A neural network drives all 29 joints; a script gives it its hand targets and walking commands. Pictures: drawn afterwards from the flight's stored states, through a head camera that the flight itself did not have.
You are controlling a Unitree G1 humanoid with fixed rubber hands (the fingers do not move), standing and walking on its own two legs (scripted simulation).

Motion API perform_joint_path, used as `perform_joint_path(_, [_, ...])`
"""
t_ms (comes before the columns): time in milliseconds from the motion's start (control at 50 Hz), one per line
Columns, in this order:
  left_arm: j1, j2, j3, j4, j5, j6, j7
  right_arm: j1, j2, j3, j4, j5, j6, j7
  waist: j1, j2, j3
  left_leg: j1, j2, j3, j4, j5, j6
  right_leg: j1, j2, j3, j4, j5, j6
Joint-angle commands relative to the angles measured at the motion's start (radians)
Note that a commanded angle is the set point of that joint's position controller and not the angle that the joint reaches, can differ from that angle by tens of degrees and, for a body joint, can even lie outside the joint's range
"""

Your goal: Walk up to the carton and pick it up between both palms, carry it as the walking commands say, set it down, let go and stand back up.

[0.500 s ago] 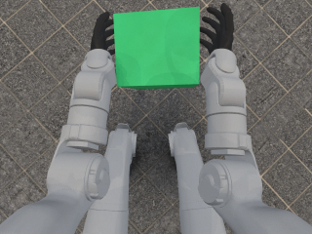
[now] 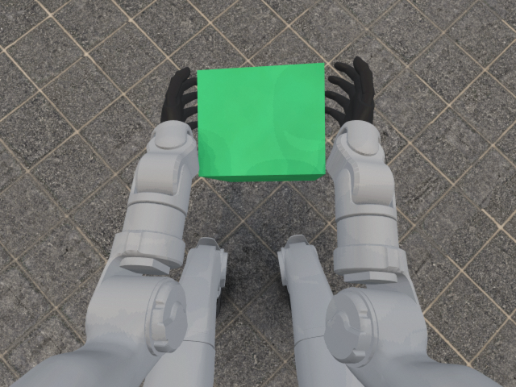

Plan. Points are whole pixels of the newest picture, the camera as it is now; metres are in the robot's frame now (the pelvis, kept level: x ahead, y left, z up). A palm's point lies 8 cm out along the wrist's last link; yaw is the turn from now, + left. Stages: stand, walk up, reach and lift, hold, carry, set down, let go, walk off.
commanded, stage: reach and lift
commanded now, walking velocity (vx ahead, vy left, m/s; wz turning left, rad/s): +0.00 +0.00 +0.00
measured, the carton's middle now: (266, 135) +0.47 -0.03 -0.12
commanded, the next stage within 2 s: none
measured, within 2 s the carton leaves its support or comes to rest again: neither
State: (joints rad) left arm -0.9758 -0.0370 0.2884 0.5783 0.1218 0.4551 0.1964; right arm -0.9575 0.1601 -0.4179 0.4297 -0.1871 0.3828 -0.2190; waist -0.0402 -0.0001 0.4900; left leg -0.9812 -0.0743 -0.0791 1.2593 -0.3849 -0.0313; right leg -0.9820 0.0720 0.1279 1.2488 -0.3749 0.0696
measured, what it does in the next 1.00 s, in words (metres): rises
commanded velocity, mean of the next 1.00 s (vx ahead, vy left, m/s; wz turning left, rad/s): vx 0.00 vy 0.00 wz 0.00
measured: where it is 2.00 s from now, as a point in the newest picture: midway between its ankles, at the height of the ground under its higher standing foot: (254, 295)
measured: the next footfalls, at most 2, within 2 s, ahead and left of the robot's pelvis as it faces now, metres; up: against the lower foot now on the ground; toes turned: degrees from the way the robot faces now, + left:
none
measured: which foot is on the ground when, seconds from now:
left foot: down 0.00-1.00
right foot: down 0.00-1.00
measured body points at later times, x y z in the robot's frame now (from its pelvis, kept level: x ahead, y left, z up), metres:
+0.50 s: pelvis +0.04 +0.00 +0.06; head +0.17 +0.00 +0.49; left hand +0.44 +0.11 +0.03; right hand +0.44 -0.14 +0.06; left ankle +0.14 +0.12 -0.61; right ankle +0.14 -0.14 -0.61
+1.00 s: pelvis +0.11 +0.00 +0.12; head +0.12 +0.01 +0.57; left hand +0.44 +0.11 +0.11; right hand +0.45 -0.14 +0.14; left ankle +0.14 +0.12 -0.61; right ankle +0.14 -0.14 -0.61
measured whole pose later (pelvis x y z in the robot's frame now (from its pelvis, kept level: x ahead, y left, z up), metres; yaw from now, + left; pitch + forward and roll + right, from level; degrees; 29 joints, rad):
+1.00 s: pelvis +0.11 +0.00 +0.12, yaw +1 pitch +1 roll +0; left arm -0.36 -0.18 0.20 0.48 0.21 0.58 0.14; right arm -0.44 0.21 -0.30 0.50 -0.25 0.51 -0.14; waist -0.05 0.00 -0.03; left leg -0.34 -0.04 -0.11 0.59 -0.27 -0.01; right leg -0.33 0.03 0.12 0.57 -0.26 0.04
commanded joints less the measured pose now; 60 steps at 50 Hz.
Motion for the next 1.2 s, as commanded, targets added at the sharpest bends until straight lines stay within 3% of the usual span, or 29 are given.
perform_joint_path(0, [-0.896,-1.034,-0.64,-0.201,-0.19,-0.09,-0.327,-0.529,1.158,0.712,0.25,0.157,0.064,0.341,0.009,-0.022,-1.934,0.392,-0.063,0.046,-0.252,0.028,0.011,0.482,0.067,-0.074,-0.232,0.053,-0.034])
perform_joint_path(40, [-0.845,-1.151,-0.737,-0.315,-0.232,-0.095,-0.323,-0.525,1.16,0.841,0.078,0.228,0.045,0.343,0.028,0.034,-2.138,0.576,-0.07,0.065,-0.265,0.186,-0.008,0.636,0.083,-0.101,-0.235,0.215,-0.046])
perform_joint_path(60, [-0.828,-1.122,-0.731,-0.257,-0.209,-0.09,-0.324,-0.512,1.148,0.78,0.126,0.201,0.04,0.343,-0.016,0.026,-2.014,0.524,-0.061,0.035,-0.263,0.154,0.007,0.55,0.077,-0.093,-0.227,0.181,-0.042])
perform_joint_path(140, [-0.813,-1.078,-0.731,-0.286,-0.212,-0.103,-0.326,-0.47,1.145,0.829,0.134,0.197,0.042,0.342,0.026,0.04,-1.977,0.569,-0.068,0.037,-0.313,0.167,0.0,0.602,0.071,-0.071,-0.265,0.191,-0.042])
perform_joint_path(160, [-0.881,-1.049,-0.716,-0.277,-0.205,-0.104,-0.33,-0.476,1.102,0.764,0.189,0.151,0.04,0.34,-0.019,0.063,-1.915,0.508,-0.065,0.063,-0.305,0.058,-0.014,0.563,0.066,-0.049,-0.296,0.076,-0.048])
perform_joint_path(220, [-0.832,-1.052,-0.687,-0.201,-0.184,-0.096,-0.339,-0.557,1.155,0.808,0.093,0.186,0.035,0.332,0.035,-0.002,-1.883,0.525,-0.062,0.059,-0.351,0.038,0.02,0.638,0.061,-0.043,-0.348,0.056,-0.025])
perform_joint_path(240, [-0.814,-1.061,-0.767,-0.358,-0.217,-0.098,-0.339,-0.521,1.184,0.902,-0.025,0.226,0.044,0.333,0.055,-0.012,-2.135,0.683,-0.071,0.044,-0.378,0.162,0.015,0.809,0.068,-0.055,-0.351,0.187,-0.024])
perform_joint_path(280, [-0.834,-1.036,-0.729,-0.258,-0.205,-0.099,-0.349,-0.392,1.144,0.73,0.22,0.119,0.063,0.335,-0.014,-0.013,-1.855,0.585,-0.053,0.022,-0.423,0.016,0.006,0.624,0.06,-0.065,-0.377,0.046,-0.043])
perform_joint_path(300, [-0.816,-1.083,-0.756,-0.247,-0.215,-0.093,-0.345,-0.393,1.106,0.728,0.209,0.116,0.055,0.334,-0.058,0.027,-1.81,0.578,-0.044,0.013,-0.44,0.02,0.001,0.627,0.066,-0.079,-0.38,0.08,-0.056])
perform_joint_path(360, [-0.766,-1.162,-0.782,-0.271,-0.227,-0.081,-0.338,-0.483,1.12,0.793,-0.014,0.163,0.04,0.338,-0.065,0.033,-1.933,0.712,-0.054,0.006,-0.449,0.116,0.007,0.733,0.068,-0.083,-0.404,0.187,-0.053])
perform_joint_path(380, [-0.636,-1.115,-0.659,-0.088,-0.143,-0.059,-0.335,-0.361,1.11,0.739,0.164,0.114,0.07,0.351,-0.023,0.005,-1.649,0.625,-0.037,0.017,-0.483,0.054,0.009,0.642,0.064,-0.091,-0.439,0.106,-0.056])
perform_joint_path(400, [-0.609,-1.128,-0.622,-0.133,-0.119,-0.08,-0.337,-0.354,1.174,0.749,0.156,0.125,0.066,0.356,0.043,-0.024,-1.672,0.576,-0.043,0.036,-0.491,0.079,0.024,0.702,0.05,-0.069,-0.468,0.123,-0.044])
perform_joint_path(420, [-0.585,-1.121,-0.601,-0.108,-0.086,-0.08,-0.342,-0.307,1.182,0.719,0.253,0.102,0.072,0.355,0.031,0.021,-1.507,0.543,-0.042,0.056,-0.5,0.091,0.015,0.645,0.044,-0.055,-0.485,0.129,-0.042])
perform_joint_path(440, [-0.621,-1.145,-0.605,-0.127,-0.101,-0.087,-0.339,-0.205,1.179,0.637,0.333,0.037,0.075,0.359,-0.05,0.006,-1.424,0.565,-0.031,0.032,-0.527,0.058,0.009,0.601,0.054,-0.082,-0.496,0.117,-0.053])
perform_joint_path(460, [-0.594,-1.249,-0.667,-0.168,-0.107,-0.092,-0.339,-0.22,1.225,0.673,0.273,0.097,0.048,0.357,-0.041,0.097,-1.503,0.587,-0.049,0.048,-0.532,0.205,-0.009,0.685,0.054,-0.089,-0.487,0.276,-0.056])
perform_joint_path(500, [-0.497,-1.182,-0.508,-0.024,-0.063,-0.081,-0.344,-0.206,1.18,0.595,0.329,0.037,0.052,0.368,-0.014,-0.016,-1.212,0.568,-0.033,0.025,-0.571,0.103,0.024,0.561,0.042,-0.085,-0.534,0.133,-0.055])
perform_joint_path(540, [-0.495,-1.225,-0.491,0.007,-0.03,-0.073,-0.34,-0.279,1.181,0.551,0.338,0.056,0.042,0.381,0.013,0.057,-1.068,0.568,-0.022,-0.01,-0.629,-0.036,0.036,0.534,0.049,-0.087,-0.55,0.041,-0.064])
perform_joint_path(560, [-0.515,-1.246,-0.486,0.013,-0.035,-0.074,-0.348,-0.311,1.145,0.554,0.322,0.048,0.035,0.39,-0.019,0.023,-1.034,0.545,-0.026,-0.002,-0.616,-0.056,0.024,0.55,0.048,-0.093,-0.569,0.014,-0.068])
perform_joint_path(580, [-0.497,-1.207,-0.416,0.048,-0.011,-0.069,-0.347,-0.286,1.131,0.512,0.382,0.023,0.047,0.391,0.011,0.019,-0.998,0.54,-0.028,-0.001,-0.626,-0.114,0.027,0.573,0.043,-0.079,-0.59,-0.069,-0.075])
perform_joint_path(600, [-0.483,-1.18,-0.425,0.065,-0.02,-0.059,-0.349,-0.199,1.139,0.483,0.438,0.012,0.07,0.39,-0.04,0.014,-0.931,0.552,-0.017,-0.005,-0.652,-0.128,0.025,0.586,0.042,-0.091,-0.605,-0.078,-0.073])
perform_joint_path(660, [-0.528,-1.124,-0.406,0.014,0.012,-0.053,-0.352,-0.115,1.117,0.357,0.54,-0.069,0.088,0.393,-0.069,0.032,-0.86,0.62,-0.013,-0.006,-0.677,-0.152,0.024,0.531,0.031,-0.094,-0.648,-0.111,-0.073])
perform_joint_path(700, [-0.362,-1.127,-0.313,0.156,0.019,-0.032,-0.345,-0.163,1.158,0.462,0.409,0.0,0.086,0.375,0.04,-0.027,-0.818,0.598,-0.009,0.019,-0.682,-0.042,0.051,0.621,0.017,-0.057,-0.68,-0.054,-0.055])
perform_joint_path(720, [-0.404,-1.112,-0.375,0.024,0.0,-0.031,-0.336,-0.084,1.18,0.431,0.451,-0.001,0.111,0.374,-0.012,-0.011,-0.816,0.674,-0.014,0.013,-0.723,0.041,0.049,0.634,0.024,-0.085,-0.697,0.076,-0.049])
perform_joint_path(820, [-0.189,-1.164,-0.477,0.005,-0.017,0.003,-0.347,0.047,1.172,0.534,0.307,0.06,0.122,0.357,0.024,0.049,-0.894,0.723,-0.021,0.006,-0.729,0.334,0.032,0.737,0.033,-0.062,-0.712,0.367,-0.043])
perform_joint_path(860, [-0.251,-1.183,-0.609,-0.184,-0.101,-0.004,-0.348,0.033,1.244,0.656,0.156,0.099,0.128,0.355,-0.012,-0.029,-1.073,0.84,-0.041,0.01,-0.736,0.366,0.029,0.892,0.032,-0.071,-0.718,0.482,-0.022])
perform_joint_path(900, [-0.308,-1.164,-0.678,-0.325,-0.152,-0.001,-0.355,0.13,1.259,0.643,0.175,0.126,0.142,0.347,-0.037,0.045,-1.088,0.823,-0.044,0.007,-0.73,0.488,0.015,0.936,0.031,-0.04,-0.705,0.641,-0.031])
perform_joint_path(940, [-0.315,-1.169,-0.741,-0.36,-0.187,0.016,-0.358,0.161,1.282,0.658,0.137,0.139,0.161,0.352,-0.055,-0.026,-1.056,0.888,-0.029,-0.005,-0.748,0.464,0.023,0.884,0.036,-0.045,-0.727,0.559,-0.025])
perform_joint_path(1000, [-0.139,-1.18,-0.749,-0.384,-0.175,0.066,-0.348,0.184,1.27,0.748,0.029,0.194,0.198,0.365,0.018,0.011,-1.072,0.881,-0.026,-0.015,-0.777,0.576,0.018,0.995,0.035,-0.038,-0.726,0.665,-0.025])
perform_joint_path(1180, [-0.096,-1.153,-0.665,-0.32,-0.128,0.177,-0.363,0.172,1.205,0.665,0.052,0.165,0.29,0.39,-0.006,-0.014,-0.744,0.855,-0.006,-0.013,-0.848,0.364,0.028,0.869,0.024,-0.053,-0.804,0.409,-0.026])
